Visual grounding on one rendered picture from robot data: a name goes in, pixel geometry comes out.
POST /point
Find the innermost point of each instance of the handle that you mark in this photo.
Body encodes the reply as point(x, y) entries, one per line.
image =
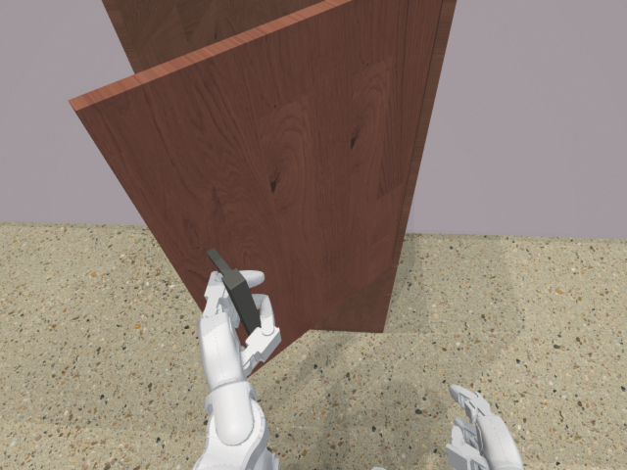
point(239, 292)

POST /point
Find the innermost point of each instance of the cupboard door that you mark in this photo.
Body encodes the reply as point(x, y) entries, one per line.
point(286, 147)

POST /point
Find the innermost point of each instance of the left robot hand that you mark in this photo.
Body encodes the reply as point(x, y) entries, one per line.
point(218, 341)

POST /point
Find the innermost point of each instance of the robot left thigh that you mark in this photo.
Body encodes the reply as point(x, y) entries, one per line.
point(267, 461)

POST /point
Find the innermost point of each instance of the right robot hand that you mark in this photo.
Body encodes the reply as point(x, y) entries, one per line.
point(489, 445)

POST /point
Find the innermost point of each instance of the robot left forearm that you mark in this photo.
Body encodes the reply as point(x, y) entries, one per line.
point(237, 431)

